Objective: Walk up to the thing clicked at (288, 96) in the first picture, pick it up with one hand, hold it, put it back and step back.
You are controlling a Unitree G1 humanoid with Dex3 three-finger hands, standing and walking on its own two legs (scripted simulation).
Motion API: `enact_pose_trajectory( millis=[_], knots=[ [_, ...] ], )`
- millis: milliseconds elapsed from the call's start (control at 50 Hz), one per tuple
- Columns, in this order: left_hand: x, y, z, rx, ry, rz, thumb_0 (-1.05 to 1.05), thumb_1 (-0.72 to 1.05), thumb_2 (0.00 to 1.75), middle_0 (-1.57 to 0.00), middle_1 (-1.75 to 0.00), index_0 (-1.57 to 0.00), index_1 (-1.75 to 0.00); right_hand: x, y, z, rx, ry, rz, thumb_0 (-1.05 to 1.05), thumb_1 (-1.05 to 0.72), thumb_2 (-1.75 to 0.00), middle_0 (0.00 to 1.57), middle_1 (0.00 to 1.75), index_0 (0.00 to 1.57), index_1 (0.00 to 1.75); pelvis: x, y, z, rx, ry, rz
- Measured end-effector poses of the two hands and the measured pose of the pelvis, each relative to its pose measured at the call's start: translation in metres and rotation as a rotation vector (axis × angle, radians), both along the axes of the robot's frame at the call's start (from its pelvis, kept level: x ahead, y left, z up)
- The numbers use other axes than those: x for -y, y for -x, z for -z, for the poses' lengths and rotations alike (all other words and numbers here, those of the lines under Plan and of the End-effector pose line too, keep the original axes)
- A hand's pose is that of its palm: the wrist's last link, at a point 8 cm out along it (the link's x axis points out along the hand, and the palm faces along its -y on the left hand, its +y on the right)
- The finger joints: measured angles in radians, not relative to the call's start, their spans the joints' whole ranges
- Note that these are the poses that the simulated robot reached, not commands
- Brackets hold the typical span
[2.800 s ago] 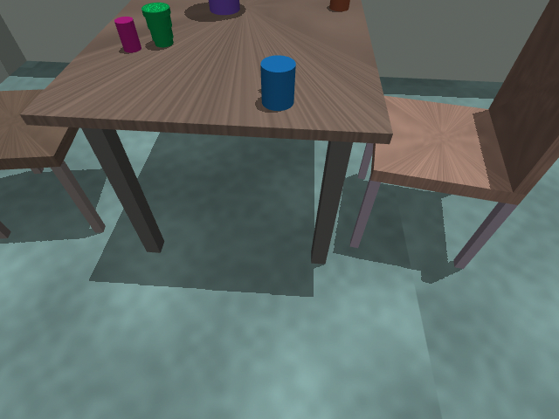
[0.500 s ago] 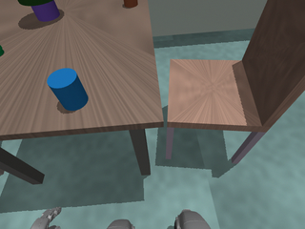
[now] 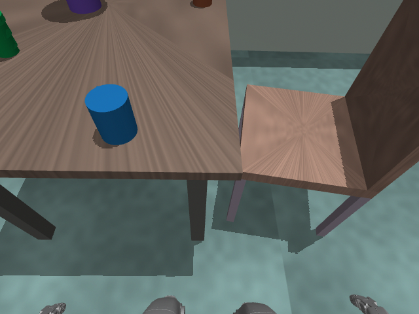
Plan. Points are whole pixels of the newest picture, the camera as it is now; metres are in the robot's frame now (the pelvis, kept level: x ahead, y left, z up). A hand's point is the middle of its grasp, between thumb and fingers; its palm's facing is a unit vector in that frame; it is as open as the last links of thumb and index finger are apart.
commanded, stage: walk up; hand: left
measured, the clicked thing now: (110, 111) +0.51 +0.23 +0.06
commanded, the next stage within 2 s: stand in 1.68 s
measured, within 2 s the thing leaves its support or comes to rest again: neither
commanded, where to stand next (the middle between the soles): +0.07 +0.01 m, yaw +0 degrees
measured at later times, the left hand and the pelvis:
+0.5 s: hand out of the picture +0.08 +0.28 -0.13, palm faces -0.04 -0.93 -0.36, open 7.4 cm; pelvis -0.01 +0.02 +0.03, yaw -1 degrees
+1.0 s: hand out of the picture +0.10 +0.27 -0.12, palm faces -0.04 -0.93 -0.37, open 7.4 cm; pelvis +0.02 +0.02 +0.03, yaw -1 degrees
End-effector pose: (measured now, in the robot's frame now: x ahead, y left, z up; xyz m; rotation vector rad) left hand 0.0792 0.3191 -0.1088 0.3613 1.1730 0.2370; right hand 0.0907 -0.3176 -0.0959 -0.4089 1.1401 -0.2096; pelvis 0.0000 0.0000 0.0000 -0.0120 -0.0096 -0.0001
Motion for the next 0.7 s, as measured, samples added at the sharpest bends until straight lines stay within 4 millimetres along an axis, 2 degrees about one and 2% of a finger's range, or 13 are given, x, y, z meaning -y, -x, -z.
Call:
enact_pose_trajectory(
  millis=[60,120,200,340,520,700],
  knots=[
    [0.004,0.013,-0.004,-0.007,-0.014,0.000,0.01,0.90,0.90,-0.20,-0.30,-0.20,-0.30,-0.003,-0.007,0.007,0.014,-0.026,-0.001,0.00,-0.91,-0.90,0.21,0.30,0.20,0.30,0.001,0.005,0.000,0.020,0.029,0.003],
    [0.006,0.026,-0.011,-0.017,-0.015,0.009,0.01,0.90,0.90,-0.20,-0.30,-0.20,-0.30,-0.013,-0.010,0.009,0.027,-0.063,-0.004,0.00,-0.91,-0.90,0.21,0.30,0.20,0.30,0.001,0.005,-0.005,0.026,0.009,0.010],
    [0.003,0.033,-0.015,-0.021,-0.010,0.001,0.01,0.90,0.90,-0.20,-0.30,-0.20,-0.30,-0.025,-0.010,0.010,0.046,-0.099,-0.006,0.00,-0.91,-0.90,0.21,0.30,0.20,0.30,-0.004,0.007,-0.008,0.043,-0.010,-0.003],
    [-0.002,0.025,-0.021,0.006,0.009,0.019,0.01,0.90,0.90,-0.20,-0.30,-0.20,-0.30,-0.038,0.004,0.003,0.023,-0.122,0.011,0.00,-0.91,-0.90,0.21,0.30,0.20,0.30,-0.013,0.010,-0.017,0.047,-0.011,0.006],
    [-0.002,0.009,-0.019,-0.003,0.045,0.033,0.01,0.90,0.90,-0.20,-0.30,-0.20,-0.30,-0.037,0.025,-0.007,-0.058,-0.092,0.051,0.00,-0.91,-0.90,0.21,0.30,0.20,0.30,-0.018,0.005,-0.026,0.025,-0.005,0.011],
    [0.002,0.001,-0.019,-0.041,0.050,0.028,0.01,0.90,0.90,-0.20,-0.30,-0.20,-0.30,-0.032,0.017,-0.011,-0.065,-0.081,0.079,0.00,-0.91,-0.90,0.21,0.30,0.20,0.30,-0.017,-0.006,-0.030,0.022,-0.007,0.013]
  ],
)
